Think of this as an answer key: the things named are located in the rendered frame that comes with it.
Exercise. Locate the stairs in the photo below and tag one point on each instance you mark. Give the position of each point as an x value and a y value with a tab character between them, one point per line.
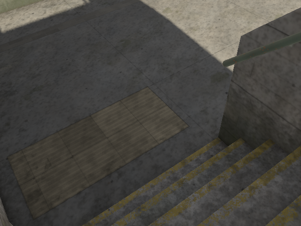
218	185

